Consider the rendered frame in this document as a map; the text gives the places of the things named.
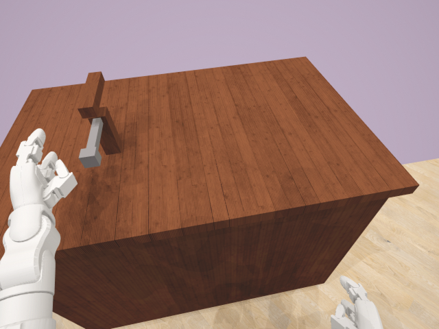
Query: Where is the robot left forearm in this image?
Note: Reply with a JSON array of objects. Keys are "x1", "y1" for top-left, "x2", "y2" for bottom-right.
[{"x1": 0, "y1": 204, "x2": 60, "y2": 329}]

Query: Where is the counter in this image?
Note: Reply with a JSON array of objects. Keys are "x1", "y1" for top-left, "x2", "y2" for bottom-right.
[{"x1": 0, "y1": 57, "x2": 419, "y2": 329}]

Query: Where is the left robot hand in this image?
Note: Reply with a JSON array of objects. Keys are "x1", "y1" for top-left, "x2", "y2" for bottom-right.
[{"x1": 10, "y1": 128, "x2": 78, "y2": 212}]

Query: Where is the tap lever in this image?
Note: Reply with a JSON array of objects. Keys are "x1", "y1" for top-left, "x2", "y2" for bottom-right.
[{"x1": 79, "y1": 118, "x2": 103, "y2": 168}]

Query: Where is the right robot hand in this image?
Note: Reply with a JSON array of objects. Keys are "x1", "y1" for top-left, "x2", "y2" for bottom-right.
[{"x1": 331, "y1": 276, "x2": 383, "y2": 329}]

